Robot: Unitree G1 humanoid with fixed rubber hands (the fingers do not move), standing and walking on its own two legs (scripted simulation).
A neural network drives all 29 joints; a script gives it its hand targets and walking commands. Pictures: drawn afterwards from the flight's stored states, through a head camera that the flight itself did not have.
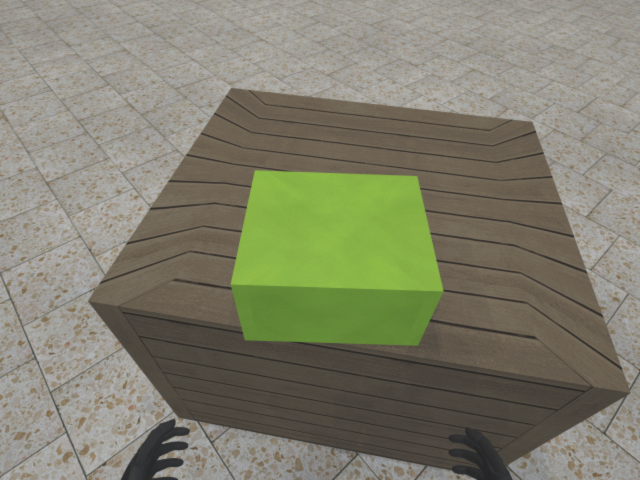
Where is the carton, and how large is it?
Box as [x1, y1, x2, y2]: [231, 170, 443, 345]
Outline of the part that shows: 255,170 231,280 231,287 244,338 251,340 417,345 443,291 417,177 400,175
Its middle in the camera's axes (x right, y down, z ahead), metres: +0.02 +0.03 +0.66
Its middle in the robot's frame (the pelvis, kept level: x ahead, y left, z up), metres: +0.47 -0.02 -0.04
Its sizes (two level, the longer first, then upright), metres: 0.287 0.244 0.160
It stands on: a pedestal, 0.64 m high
